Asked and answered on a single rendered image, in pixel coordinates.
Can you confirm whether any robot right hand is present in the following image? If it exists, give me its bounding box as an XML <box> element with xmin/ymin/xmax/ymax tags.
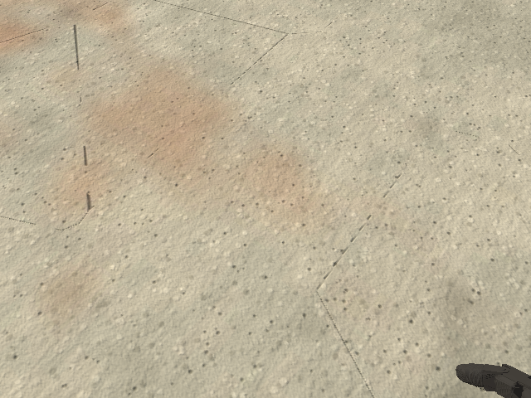
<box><xmin>455</xmin><ymin>363</ymin><xmax>531</xmax><ymax>398</ymax></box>

